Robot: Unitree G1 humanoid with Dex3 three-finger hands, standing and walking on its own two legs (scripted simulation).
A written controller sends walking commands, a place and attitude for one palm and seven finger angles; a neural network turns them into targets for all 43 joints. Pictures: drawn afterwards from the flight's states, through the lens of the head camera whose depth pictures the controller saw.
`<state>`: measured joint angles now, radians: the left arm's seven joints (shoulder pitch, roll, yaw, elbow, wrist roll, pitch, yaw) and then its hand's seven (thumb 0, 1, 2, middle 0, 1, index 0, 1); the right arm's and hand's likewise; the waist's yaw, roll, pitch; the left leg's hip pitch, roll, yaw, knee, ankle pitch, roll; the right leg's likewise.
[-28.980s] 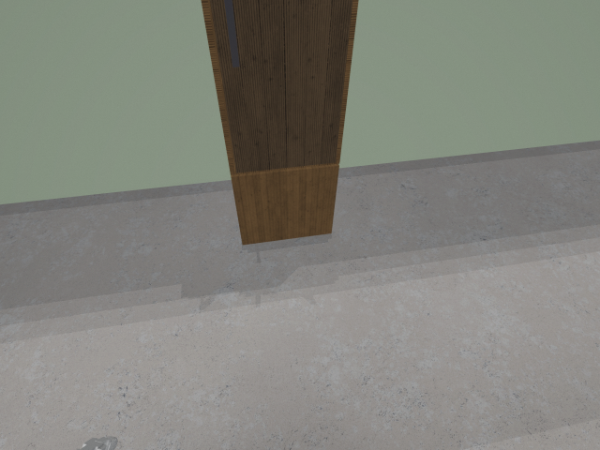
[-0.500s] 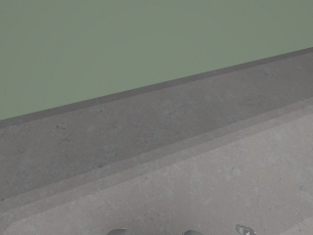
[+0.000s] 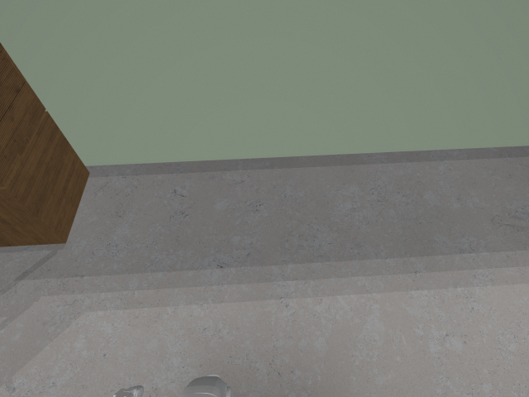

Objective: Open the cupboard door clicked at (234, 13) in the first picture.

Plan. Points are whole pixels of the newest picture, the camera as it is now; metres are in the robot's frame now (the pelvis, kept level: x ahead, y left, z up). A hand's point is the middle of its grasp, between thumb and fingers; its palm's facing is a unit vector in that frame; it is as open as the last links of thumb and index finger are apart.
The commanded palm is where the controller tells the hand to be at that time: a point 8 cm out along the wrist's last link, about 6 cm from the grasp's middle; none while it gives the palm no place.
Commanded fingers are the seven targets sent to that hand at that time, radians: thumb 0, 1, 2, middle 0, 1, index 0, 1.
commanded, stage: turn to face it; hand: left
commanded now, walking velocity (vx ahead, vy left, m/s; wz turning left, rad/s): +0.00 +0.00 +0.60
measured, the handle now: out of the picture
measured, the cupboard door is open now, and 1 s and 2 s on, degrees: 47 47 47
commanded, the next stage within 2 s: take the last steps up to it in 1.30 s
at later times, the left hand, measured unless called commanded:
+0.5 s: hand out of the picture +0.03 +0.21 -0.16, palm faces +0.32 -0.90 -0.30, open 7.4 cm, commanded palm none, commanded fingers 0.00 0.90 0.90 -0.20 -0.30 -0.20 -0.30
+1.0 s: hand out of the picture -0.01 +0.22 -0.16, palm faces +0.57 -0.77 -0.28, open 7.4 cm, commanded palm none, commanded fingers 0.00 0.90 0.90 -0.20 -0.30 -0.20 -0.30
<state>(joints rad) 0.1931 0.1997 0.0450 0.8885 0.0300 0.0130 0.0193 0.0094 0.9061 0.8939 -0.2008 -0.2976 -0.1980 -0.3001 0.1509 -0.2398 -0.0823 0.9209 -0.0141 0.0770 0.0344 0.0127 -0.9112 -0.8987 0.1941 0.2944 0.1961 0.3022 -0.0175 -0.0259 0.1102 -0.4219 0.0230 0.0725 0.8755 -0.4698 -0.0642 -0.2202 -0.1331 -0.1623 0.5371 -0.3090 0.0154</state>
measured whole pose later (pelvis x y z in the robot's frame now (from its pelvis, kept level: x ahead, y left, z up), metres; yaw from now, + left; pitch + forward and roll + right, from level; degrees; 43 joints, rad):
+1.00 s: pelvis +0.03 -0.02 +0.00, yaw +35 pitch +2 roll +0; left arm 0.13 0.24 0.07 0.88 0.01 0.04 0.01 0.01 0.91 0.89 -0.20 -0.30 -0.19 -0.30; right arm 0.19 -0.21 -0.06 0.92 -0.03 0.05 0.01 0.01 -0.91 -0.90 0.20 0.30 0.20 0.30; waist -0.02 0.02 0.08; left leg -0.33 -0.03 -0.10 0.54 -0.24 -0.01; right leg -0.33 -0.03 -0.03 0.67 -0.37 0.05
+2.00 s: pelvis +0.06 +0.11 -0.02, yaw +55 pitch +1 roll +1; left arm 0.41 0.16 0.06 1.11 0.03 -0.03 -0.01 0.01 0.90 0.89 -0.20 -0.30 -0.20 -0.30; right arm 0.16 -0.22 -0.05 0.95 -0.03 -0.02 0.05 0.01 -0.91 -0.90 0.19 0.29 0.20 0.30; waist 0.04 -0.02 0.06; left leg -0.40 0.06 0.11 0.56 -0.19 0.01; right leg -0.09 -0.20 -0.15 0.60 -0.46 0.09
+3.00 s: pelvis +0.20 +0.47 +0.00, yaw +51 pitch +0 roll +1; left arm 0.19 0.18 0.06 1.03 0.03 -0.01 0.00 0.02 0.94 0.89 -0.20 -0.30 -0.19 -0.30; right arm 0.29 -0.17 -0.03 1.07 -0.04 -0.05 -0.01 0.00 -0.94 -0.90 0.20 0.29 0.20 0.30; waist 0.00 -0.01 0.04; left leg -0.16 0.02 0.18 0.42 -0.26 0.04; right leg -0.44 -0.08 -0.10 0.73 -0.29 -0.01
